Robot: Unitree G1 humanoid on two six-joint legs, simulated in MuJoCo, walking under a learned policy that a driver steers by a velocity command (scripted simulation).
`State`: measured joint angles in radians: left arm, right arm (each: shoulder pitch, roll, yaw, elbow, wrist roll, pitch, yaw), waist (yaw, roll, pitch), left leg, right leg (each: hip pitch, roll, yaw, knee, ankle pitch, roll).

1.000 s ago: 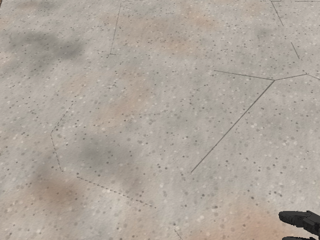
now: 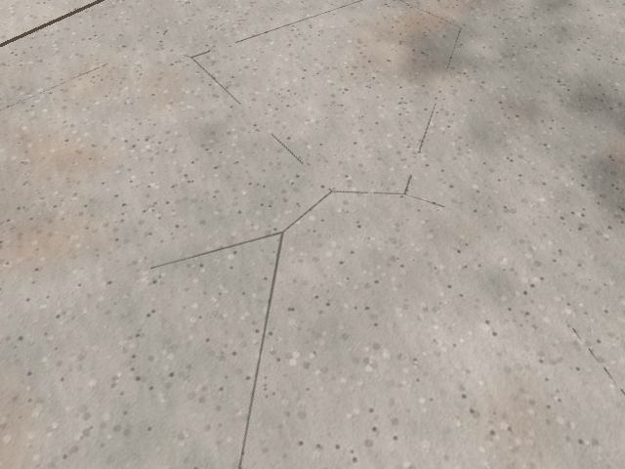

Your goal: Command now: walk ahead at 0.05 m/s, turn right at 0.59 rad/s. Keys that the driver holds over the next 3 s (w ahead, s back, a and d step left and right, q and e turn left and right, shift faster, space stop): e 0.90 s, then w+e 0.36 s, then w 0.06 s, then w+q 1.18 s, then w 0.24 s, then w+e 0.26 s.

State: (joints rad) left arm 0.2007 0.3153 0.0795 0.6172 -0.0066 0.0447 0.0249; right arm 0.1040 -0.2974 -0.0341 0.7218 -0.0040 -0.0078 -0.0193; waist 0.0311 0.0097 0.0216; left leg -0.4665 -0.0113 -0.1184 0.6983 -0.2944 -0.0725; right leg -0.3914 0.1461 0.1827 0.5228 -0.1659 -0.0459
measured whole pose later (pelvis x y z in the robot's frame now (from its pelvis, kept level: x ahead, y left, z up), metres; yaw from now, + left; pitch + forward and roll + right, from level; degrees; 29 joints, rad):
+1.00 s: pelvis +0.02 +0.00 +0.01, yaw -36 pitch +1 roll +0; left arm 0.17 0.34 0.08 0.63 -0.02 0.05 0.02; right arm 0.17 -0.28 -0.07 0.69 -0.02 -0.02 -0.01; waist 0.00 -0.05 0.02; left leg -0.26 -0.03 -0.02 0.49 -0.26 0.02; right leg -0.46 0.10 0.16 0.91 -0.45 0.00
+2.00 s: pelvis +0.27 -0.35 -0.01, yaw -32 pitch +1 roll +1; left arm 0.30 0.28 0.04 0.76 -0.01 -0.10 0.01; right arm 0.18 -0.30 -0.07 0.65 0.02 -0.05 0.04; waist 0.00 0.01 0.06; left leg -0.40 -0.13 0.03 0.56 -0.18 0.13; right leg -0.29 0.01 0.02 1.26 -0.44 -0.01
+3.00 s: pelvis +0.75 -0.56 +0.01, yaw -12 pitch +1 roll +0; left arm 0.31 0.32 0.05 0.84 -0.03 -0.06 -0.01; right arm 0.21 -0.26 -0.05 0.68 -0.01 -0.07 0.02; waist 0.01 -0.04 0.04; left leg -0.28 0.00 0.09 0.45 -0.19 0.04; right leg -0.47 -0.08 0.05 1.15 -0.34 0.00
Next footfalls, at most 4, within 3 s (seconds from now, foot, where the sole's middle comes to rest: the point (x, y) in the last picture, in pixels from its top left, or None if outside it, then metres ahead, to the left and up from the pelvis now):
0.04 left None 0.09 0.14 -0.77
0.46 right None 0.01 -0.13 -0.77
0.90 left None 0.12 0.07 -0.77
1.38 right None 0.02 -0.26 -0.77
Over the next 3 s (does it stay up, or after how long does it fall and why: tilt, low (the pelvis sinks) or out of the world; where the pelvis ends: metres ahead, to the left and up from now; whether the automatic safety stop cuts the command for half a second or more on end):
stays up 0.75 -0.56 0.01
